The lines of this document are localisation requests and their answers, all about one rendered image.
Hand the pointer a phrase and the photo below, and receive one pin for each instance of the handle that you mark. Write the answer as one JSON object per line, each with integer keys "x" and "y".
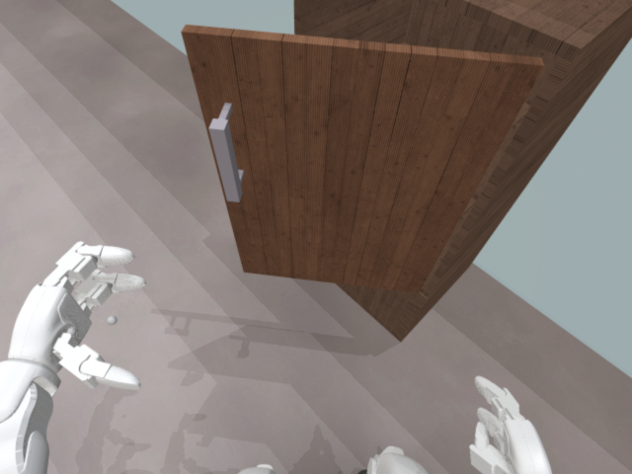
{"x": 224, "y": 151}

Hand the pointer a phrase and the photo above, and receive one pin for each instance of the robot right shin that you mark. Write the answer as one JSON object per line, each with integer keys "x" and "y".
{"x": 393, "y": 449}

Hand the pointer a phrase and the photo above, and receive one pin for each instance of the right robot hand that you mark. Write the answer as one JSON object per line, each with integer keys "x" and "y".
{"x": 519, "y": 449}

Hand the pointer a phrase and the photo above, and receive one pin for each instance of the robot right thigh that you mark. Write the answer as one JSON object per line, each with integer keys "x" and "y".
{"x": 393, "y": 463}

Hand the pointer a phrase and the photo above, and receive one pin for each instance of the left robot forearm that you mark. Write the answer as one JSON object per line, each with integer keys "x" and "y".
{"x": 26, "y": 391}

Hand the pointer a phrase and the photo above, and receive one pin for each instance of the left robot hand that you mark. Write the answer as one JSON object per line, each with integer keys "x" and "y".
{"x": 40, "y": 332}

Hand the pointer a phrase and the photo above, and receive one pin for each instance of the cupboard door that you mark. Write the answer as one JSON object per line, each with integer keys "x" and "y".
{"x": 359, "y": 156}

